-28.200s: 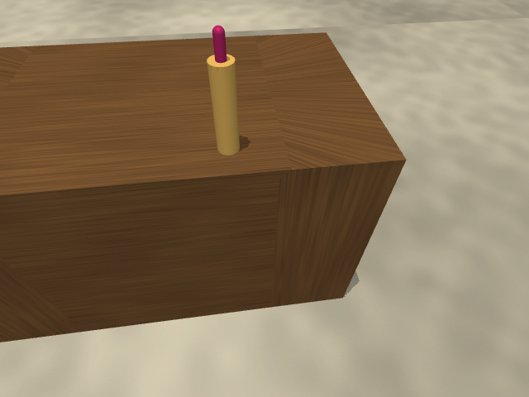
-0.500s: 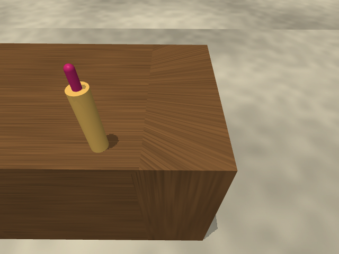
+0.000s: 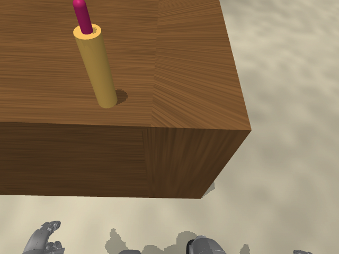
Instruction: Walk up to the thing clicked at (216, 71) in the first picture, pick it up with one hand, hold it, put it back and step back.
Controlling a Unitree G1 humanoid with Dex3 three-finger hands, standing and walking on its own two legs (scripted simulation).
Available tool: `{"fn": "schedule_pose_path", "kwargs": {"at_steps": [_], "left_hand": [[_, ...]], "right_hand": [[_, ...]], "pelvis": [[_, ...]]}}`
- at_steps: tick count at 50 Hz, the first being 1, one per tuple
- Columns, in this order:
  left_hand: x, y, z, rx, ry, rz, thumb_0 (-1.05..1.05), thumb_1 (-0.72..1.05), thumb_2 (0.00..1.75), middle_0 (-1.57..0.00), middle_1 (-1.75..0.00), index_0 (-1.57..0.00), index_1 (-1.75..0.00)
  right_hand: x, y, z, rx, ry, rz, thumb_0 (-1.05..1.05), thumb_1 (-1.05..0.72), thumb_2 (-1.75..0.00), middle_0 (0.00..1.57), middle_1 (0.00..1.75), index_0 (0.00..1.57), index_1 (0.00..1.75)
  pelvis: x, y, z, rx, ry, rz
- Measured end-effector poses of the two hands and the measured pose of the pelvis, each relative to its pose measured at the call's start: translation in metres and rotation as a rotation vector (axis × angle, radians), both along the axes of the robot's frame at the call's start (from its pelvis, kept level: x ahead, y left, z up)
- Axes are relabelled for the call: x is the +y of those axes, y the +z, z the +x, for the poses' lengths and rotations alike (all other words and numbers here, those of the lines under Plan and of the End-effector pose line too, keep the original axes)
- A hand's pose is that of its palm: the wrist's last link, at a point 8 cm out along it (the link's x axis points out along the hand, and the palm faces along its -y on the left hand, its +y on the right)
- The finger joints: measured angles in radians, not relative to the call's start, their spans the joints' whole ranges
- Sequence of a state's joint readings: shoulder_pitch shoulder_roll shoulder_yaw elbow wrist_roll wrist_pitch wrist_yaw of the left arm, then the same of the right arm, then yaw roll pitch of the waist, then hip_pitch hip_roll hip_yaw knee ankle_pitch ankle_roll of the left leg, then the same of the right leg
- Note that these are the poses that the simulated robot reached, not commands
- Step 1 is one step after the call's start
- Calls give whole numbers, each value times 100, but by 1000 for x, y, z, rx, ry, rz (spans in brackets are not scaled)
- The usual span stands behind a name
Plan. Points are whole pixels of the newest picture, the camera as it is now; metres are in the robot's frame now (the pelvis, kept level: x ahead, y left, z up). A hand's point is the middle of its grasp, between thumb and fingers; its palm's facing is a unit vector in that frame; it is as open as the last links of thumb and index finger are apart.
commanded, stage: step back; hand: left
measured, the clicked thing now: (96, 62) +0.50 +0.18 +0.13
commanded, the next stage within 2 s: none
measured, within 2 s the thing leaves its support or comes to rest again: neither
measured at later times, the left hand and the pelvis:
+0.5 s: hand out of the picture +0.04 +0.26 -0.14, palm faces -0.12 -0.91 -0.40, open 7.4 cm; pelvis -0.09 +0.01 +0.00, yaw -5 degrees
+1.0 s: hand out of the picture -0.11 +0.27 -0.15, palm faces -0.02 -0.95 -0.32, open 7.4 cm; pelvis -0.23 +0.02 +0.01, yaw +0 degrees
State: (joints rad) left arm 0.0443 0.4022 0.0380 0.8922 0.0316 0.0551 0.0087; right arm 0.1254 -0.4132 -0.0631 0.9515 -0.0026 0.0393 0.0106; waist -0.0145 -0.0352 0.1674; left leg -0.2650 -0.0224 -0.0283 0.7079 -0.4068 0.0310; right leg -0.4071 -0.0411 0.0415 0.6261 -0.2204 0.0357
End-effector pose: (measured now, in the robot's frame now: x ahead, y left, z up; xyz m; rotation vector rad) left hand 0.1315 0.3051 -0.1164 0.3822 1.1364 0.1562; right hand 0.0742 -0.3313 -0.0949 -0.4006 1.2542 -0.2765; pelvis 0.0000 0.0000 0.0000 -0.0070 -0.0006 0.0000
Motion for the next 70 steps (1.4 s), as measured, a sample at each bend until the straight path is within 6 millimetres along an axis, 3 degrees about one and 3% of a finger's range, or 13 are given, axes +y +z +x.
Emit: {"fn": "schedule_pose_path", "kwargs": {"at_steps": [3, 7, 13, 20, 25, 29, 34, 40, 46, 50, 58, 64, 70], "left_hand": [[10, -10, -1, -24, 9, -19, 1, 90, 90, -20, -30, -20, -30], [11, -5, -14, 5, 0, -36, 1, 90, 90, -20, -30, -20, -30], [14, 2, -44, 35, -12, -41, 1, 90, 90, -20, -30, -20, -30], [16, 6, -74, 47, -34, 7, 1, 90, 90, -20, -30, -20, -30], [1, 16, -96, 21, -42, 34, 1, 90, 90, -20, -30, -20, -30], [-8, 30, -117, -13, -34, 29, 1, 90, 90, -20, -30, -20, -30], [-14, 39, -135, -49, -21, 27, 1, 90, 90, -20, -30, -20, -30], [-10, 29, -160, -102, -17, 5, 1, 90, 90, -20, -30, -20, -30], [7, 2, -207, -82, 15, -45, 1, 90, 90, -20, -30, -20, -30], [13, 5, -245, -23, 45, -59, 1, 90, 90, -20, -30, -20, -30], [24, 4, -323, 64, 70, -16, 1, 90, 90, -20, -30, -20, -30], [8, 0, -370, 119, 27, 16, 1, 90, 90, -20, -30, -20, -30], [-26, 15, -420, 92, 20, 34, 1, 90, 90, -20, -30, -20, -30]], "right_hand": [[17, 1, -30, 39, 0, -18, 0, -90, -90, 20, 30, 20, 30], [36, 12, -65, 74, -33, -5, 1, -90, -90, 21, 30, 21, 30], [44, 15, -85, 46, -61, -6, 1, -90, -90, 21, 30, 21, 30], [37, 1, -89, -60, -51, 23, 1, -90, -90, 21, 30, 21, 30], [22, -15, -96, -110, -54, 59, 1, -90, -90, 21, 30, 21, 30], [18, -11, -105, -117, -48, 81, 1, -90, -90, 21, 30, 21, 30], [12, -5, -127, -98, -5, 65, 1, -90, -90, 21, 30, 21, 30], [12, -8, -168, -36, 38, 15, 1, -90, -90, 21, 30, 20, 30], [31, 0, -218, -18, 49, -6, 1, -90, -90, 21, 30, 20, 30], [38, 18, -249, -13, 43, -13, 1, -90, -90, 21, 30, 21, 30], [29, 33, -265, -105, 50, -36, 1, -90, -90, 21, 30, 21, 30], [8, 20, -286, -192, 64, -16, 1, -90, -90, 21, 30, 21, 30], [-24, -8, -331, -195, 23, 28, 1, -90, -90, 21, 30, 21, 30]], "pelvis": [[11, -3, -14, -23, -14, 23], [19, 9, -24, -23, -10, -17], [27, 16, -42, -21, -42, -23], [20, 7, -70, -35, -86, 3], [7, 0, -92, -59, -90, -21], [-1, 8, -108, -53, -93, 22], [-2, 14, -134, -23, -76, 37], [5, 6, -172, -17, -24, 12], [18, -2, -212, -54, -12, 30], [20, 11, -229, -50, 0, -31], [11, 15, -276, -28, -52, -28], [-7, 4, -323, -38, -96, -8], [-31, -4, -368, -58, -85, -14]]}}
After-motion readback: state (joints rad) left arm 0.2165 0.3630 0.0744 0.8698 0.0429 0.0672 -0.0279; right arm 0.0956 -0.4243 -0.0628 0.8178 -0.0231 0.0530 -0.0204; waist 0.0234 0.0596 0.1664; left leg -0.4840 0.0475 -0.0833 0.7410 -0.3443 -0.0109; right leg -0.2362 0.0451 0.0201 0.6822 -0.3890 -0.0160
